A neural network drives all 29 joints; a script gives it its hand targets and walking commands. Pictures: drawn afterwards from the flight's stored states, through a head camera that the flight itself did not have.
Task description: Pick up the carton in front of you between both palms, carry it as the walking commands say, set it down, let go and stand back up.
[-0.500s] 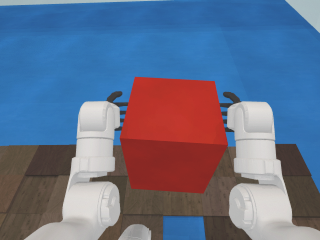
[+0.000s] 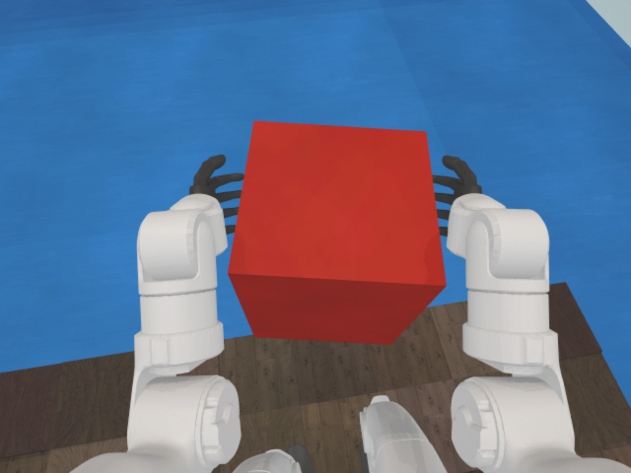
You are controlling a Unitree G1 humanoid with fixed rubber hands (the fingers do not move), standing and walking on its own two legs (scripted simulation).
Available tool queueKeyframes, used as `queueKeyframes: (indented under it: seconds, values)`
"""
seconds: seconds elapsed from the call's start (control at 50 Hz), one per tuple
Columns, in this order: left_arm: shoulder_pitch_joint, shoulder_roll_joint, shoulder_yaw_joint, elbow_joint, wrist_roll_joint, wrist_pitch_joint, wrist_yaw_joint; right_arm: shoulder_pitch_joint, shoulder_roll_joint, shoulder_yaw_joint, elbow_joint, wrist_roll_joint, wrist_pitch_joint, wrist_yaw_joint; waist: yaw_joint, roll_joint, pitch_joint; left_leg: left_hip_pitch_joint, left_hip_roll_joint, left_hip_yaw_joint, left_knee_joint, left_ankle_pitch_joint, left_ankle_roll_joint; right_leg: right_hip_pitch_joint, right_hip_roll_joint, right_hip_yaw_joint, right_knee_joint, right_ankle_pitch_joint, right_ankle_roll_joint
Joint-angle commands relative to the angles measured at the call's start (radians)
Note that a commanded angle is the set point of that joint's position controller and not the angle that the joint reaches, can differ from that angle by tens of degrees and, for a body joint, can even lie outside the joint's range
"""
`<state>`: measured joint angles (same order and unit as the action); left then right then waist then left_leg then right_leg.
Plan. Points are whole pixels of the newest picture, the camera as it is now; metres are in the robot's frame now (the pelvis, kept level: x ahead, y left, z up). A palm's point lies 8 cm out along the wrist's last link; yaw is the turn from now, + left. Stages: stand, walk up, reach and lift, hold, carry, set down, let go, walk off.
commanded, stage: carry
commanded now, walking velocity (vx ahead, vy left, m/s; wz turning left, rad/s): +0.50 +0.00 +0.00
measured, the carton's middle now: (330, 246) +0.38 -0.03 +0.00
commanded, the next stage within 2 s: none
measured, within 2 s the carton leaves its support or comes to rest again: neither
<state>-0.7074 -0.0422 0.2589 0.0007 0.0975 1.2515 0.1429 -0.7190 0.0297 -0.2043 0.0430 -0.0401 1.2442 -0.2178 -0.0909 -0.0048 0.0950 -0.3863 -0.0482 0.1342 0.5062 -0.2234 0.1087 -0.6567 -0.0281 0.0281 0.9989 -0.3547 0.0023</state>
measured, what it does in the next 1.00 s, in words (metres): goes down: right foot, then left foot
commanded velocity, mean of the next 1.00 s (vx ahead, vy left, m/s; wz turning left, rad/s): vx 0.50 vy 0.00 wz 0.00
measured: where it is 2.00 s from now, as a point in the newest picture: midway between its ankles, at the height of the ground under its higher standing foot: (297, 173)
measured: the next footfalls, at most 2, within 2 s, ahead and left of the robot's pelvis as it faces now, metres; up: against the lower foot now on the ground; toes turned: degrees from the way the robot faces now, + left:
right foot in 0.18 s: +0.30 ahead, -0.12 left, -0.02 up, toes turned -4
left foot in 0.62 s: +0.57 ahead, +0.09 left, -0.03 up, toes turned +8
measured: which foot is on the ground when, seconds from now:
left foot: down 0.00-0.20, up 0.22-0.60, down 0.62-1.00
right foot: up 0.00-0.16, down 0.18-0.64, up 0.66-1.00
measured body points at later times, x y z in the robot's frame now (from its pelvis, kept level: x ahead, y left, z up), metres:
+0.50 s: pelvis +0.32 -0.03 -0.01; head +0.35 -0.04 +0.44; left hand +0.67 +0.13 +0.07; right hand +0.69 -0.16 +0.07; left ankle +0.42 +0.11 -0.71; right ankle +0.26 -0.11 -0.75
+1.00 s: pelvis +0.63 +0.00 -0.02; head +0.61 +0.00 +0.43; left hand +0.93 +0.13 +0.07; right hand +0.92 -0.16 +0.07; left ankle +0.53 +0.08 -0.76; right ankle +0.76 -0.12 -0.75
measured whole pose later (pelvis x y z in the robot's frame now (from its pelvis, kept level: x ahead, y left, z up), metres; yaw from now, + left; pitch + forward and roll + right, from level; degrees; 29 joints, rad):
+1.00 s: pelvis +0.63 +0.00 -0.02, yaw -1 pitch +4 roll +1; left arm -0.26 -0.14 0.13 -0.25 0.14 1.23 0.14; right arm -0.28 0.15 -0.12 -0.21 -0.13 1.23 -0.17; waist -0.03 -0.01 -0.14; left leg -0.09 0.00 0.18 0.37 -0.25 0.07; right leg -0.53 -0.07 -0.11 0.52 -0.04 0.01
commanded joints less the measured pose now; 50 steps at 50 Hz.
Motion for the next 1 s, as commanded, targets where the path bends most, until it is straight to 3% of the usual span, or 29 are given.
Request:
queueKeyframes:
  seconds: [0.0,0.1,0.14,0.16,0.18,0.2,0.22,0.26,0.28,0.32,0.36,0.42,0.48,0.52,0.54,0.56,0.58,0.6,0.62,0.64,0.66,0.68,0.7,0.74,0.78,0.82,0.9,0.98]
  values:
    - [-0.735,-1.036,-0.645,-0.12,-0.391,-0.042,-0.197,-0.833,1.146,0.677,-0.191,0.532,-0.035,0.335,0.004,0.11,-0.675,0.503,0.267,-0.289,-0.072,0.292,0.128,-0.003,-0.015,-0.02,-0.175,0.124,0.014]
    - [-0.66,-1.027,-0.661,0.015,-0.379,-0.028,-0.233,-0.734,1.148,0.659,-0.013,0.48,-0.034,0.36,0.016,0.117,-0.591,0.415,0.186,-0.138,0.008,0.436,0.035,0.222,0.043,-0.124,-0.506,0.436,-0.014]
    - [-0.632,-1.043,-0.644,0.107,-0.383,-0.029,-0.258,-0.697,1.151,0.636,0.066,0.458,-0.039,0.368,0.09,0.065,-0.6,0.291,0.125,-0.039,0.229,0.513,-0.02,0.508,0.067,-0.198,-0.632,0.569,-0.037]
    - [-0.595,-1.044,-0.62,0.161,-0.38,-0.034,-0.269,-0.695,1.143,0.617,0.101,0.447,-0.044,0.372,0.136,0.006,-0.6,0.13,0.091,-0.035,0.361,0.344,-0.047,0.688,0.011,-0.157,-0.607,0.566,-0.04]
    - [-0.574,-1.041,-0.587,0.214,-0.383,-0.038,-0.279,-0.689,1.138,0.592,0.142,0.434,-0.047,0.376,0.135,-0.084,-0.618,-0.11,0.044,-0.072,0.52,-0.222,-0.063,0.891,-0.19,0.103,-0.473,0.872,-0.066]
    - [-0.597,-1.019,-0.57,0.248,-0.372,-0.054,-0.278,-0.684,1.179,0.56,0.19,0.424,-0.044,0.379,0.145,-0.292,-0.736,-0.334,-0.028,-0.113,0.726,-0.34,-0.083,1.083,-0.362,0.466,-0.518,0.675,-0.263]
    - [-0.598,-1.061,-0.568,0.249,-0.397,-0.061,-0.284,-0.695,1.165,0.545,0.171,0.415,-0.049,0.378,0.152,-0.228,-0.72,-0.397,0.032,-0.165,0.806,-0.327,-0.07,1.028,-0.369,0.508,-0.548,0.445,-0.279]
    - [-0.691,-1.123,-0.582,0.15,-0.442,-0.073,-0.294,-0.757,1.182,0.559,0.107,0.422,-0.059,0.362,0.14,-0.088,-0.633,-0.413,0.067,-0.154,0.752,-0.249,-0.074,0.893,-0.305,0.402,-0.586,0.446,-0.233]
    - [-0.751,-1.147,-0.604,0.098,-0.473,-0.078,-0.293,-0.763,1.194,0.561,0.083,0.425,-0.065,0.353,0.13,-0.063,-0.611,-0.389,0.093,-0.16,0.696,-0.211,-0.081,0.824,-0.294,0.356,-0.606,0.463,-0.226]
    - [-0.809,-1.172,-0.634,0.019,-0.514,-0.081,-0.286,-0.764,1.209,0.564,0.036,0.437,-0.068,0.336,0.118,-0.086,-0.6,-0.344,0.105,-0.144,0.61,-0.179,-0.091,0.762,-0.268,0.269,-0.63,0.48,-0.206]
    - [-0.791,-1.183,-0.648,-0.024,-0.529,-0.075,-0.28,-0.739,1.216,0.575,-0.005,0.437,-0.068,0.319,0.126,-0.108,-0.612,-0.335,0.1,-0.11,0.531,-0.164,-0.097,0.754,-0.248,0.197,-0.631,0.506,-0.213]
    - [-0.717,-1.192,-0.66,-0.061,-0.529,-0.06,-0.28,-0.665,1.217,0.585,-0.052,0.413,-0.059,0.301,0.146,-0.115,-0.597,-0.36,0.109,-0.093,0.363,-0.027,-0.109,0.799,-0.222,0.13,-0.619,0.587,-0.205]
    - [-0.604,-1.194,-0.684,-0.093,-0.511,-0.042,-0.285,-0.57,1.207,0.604,-0.109,0.383,-0.047,0.294,0.149,-0.129,-0.57,-0.246,0.069,-0.03,0.137,0.155,-0.114,0.79,-0.171,0.026,-0.601,0.743,-0.155]
    - [-0.499,-1.187,-0.7,-0.111,-0.487,-0.031,-0.287,-0.501,1.193,0.625,-0.159,0.367,-0.034,0.3,0.157,-0.131,-0.557,-0.142,0.034,0.008,-0.031,0.298,-0.109,0.792,-0.128,-0.039,-0.562,0.771,-0.114]
    - [-0.445,-1.171,-0.7,-0.119,-0.468,-0.029,-0.288,-0.462,1.18,0.634,-0.179,0.355,-0.029,0.306,0.148,-0.138,-0.562,-0.061,0.024,0.027,-0.103,0.345,-0.102,0.784,-0.121,-0.057,-0.527,0.791,-0.097]
    - [-0.389,-1.181,-0.713,-0.116,-0.456,-0.023,-0.289,-0.402,1.182,0.644,-0.181,0.346,-0.02,0.315,0.118,-0.124,-0.583,0.098,0.018,0.057,-0.175,0.415,-0.092,0.728,-0.109,-0.094,-0.442,0.808,-0.071]
    - [-0.34,-1.177,-0.725,-0.125,-0.444,-0.019,-0.292,-0.35,1.174,0.654,-0.194,0.337,-0.017,0.324,0.103,-0.094,-0.604,0.283,0.033,0.073,-0.197,0.462,-0.082,0.627,-0.086,-0.126,-0.347,0.759,-0.044]
    - [-0.304,-1.16,-0.74,-0.136,-0.432,-0.016,-0.296,-0.298,1.158,0.658,-0.202,0.326,-0.013,0.334,0.088,-0.042,-0.61,0.448,0.124,-0.008,-0.168,0.49,-0.078,0.484,-0.069,-0.126,-0.231,0.547,-0.023]
    - [-0.304,-1.179,-0.759,-0.164,-0.436,-0.004,-0.301,-0.282,1.104,0.65,-0.205,0.295,-0.015,0.338,0.075,0.178,-0.746,0.834,0.41,-0.375,-0.018,0.735,0.095,0.126,-0.013,-0.104,0.043,0.191,0.022]
    - [-0.267,-1.152,-0.772,-0.194,-0.432,0.0,-0.307,-0.201,1.109,0.665,-0.184,0.288,-0.02,0.339,0.059,0.287,-0.779,0.884,0.454,-0.541,-0.053,0.669,0.177,-0.054,0.064,-0.075,0.199,-0.173,0.026]
    - [-0.265,-1.161,-0.79,-0.21,-0.439,-0.003,-0.312,-0.173,1.11,0.671,-0.232,0.286,-0.024,0.343,0.058,0.221,-0.74,0.821,0.436,-0.508,-0.078,0.518,0.162,-0.11,0.023,-0.027,0.26,-0.185,0.009]
    - [-0.252,-1.165,-0.802,-0.233,-0.445,-0.01,-0.315,-0.175,1.127,0.69,-0.282,0.294,-0.024,0.347,0.063,0.112,-0.697,0.741,0.415,-0.471,-0.108,0.417,0.13,-0.119,-0.015,-0.014,0.208,-0.137,0.003]
    - [-0.242,-1.171,-0.815,-0.258,-0.449,-0.016,-0.317,-0.192,1.138,0.717,-0.33,0.308,-0.027,0.351,0.069,0.063,-0.636,0.643,0.399,-0.426,-0.15,0.379,0.106,-0.105,-0.052,-0.011,0.129,-0.073,0.005]
    - [-0.214,-1.147,-0.839,-0.312,-0.445,-0.028,-0.311,-0.185,1.181,0.762,-0.375,0.347,-0.032,0.363,0.077,0.078,-0.583,0.49,0.352,-0.312,-0.223,0.281,0.077,-0.003,-0.06,-0.04,-0.024,-0.029,0.018]
    - [-0.163,-1.145,-0.871,-0.359,-0.439,-0.033,-0.302,-0.123,1.176,0.777,-0.384,0.37,-0.037,0.378,0.08,0.12,-0.572,0.449,0.335,-0.249,-0.249,0.257,0.081,0.043,-0.051,-0.075,-0.133,0.009,0.026]
    - [-0.119,-1.148,-0.874,-0.363,-0.431,-0.037,-0.298,-0.097,1.153,0.787,-0.389,0.385,-0.036,0.387,0.08,0.135,-0.551,0.434,0.318,-0.206,-0.268,0.239,0.077,0.056,-0.06,-0.093,-0.238,0.109,0.031]
    - [-0.105,-1.096,-0.877,-0.327,-0.418,-0.039,-0.296,-0.105,1.103,0.807,-0.357,0.392,-0.036,0.397,0.071,0.133,-0.474,0.407,0.278,-0.12,-0.261,0.32,0.041,0.109,-0.035,-0.144,-0.425,0.295,0.021]
    - [-0.21,-1.011,-0.867,-0.242,-0.423,-0.038,-0.294,-0.215,1.011,0.812,-0.298,0.389,-0.038,0.385,0.043,0.126,-0.425,0.391,0.252,-0.075,-0.17,0.366,0.013,0.204,-0.012,-0.176,-0.533,0.365,-0.01]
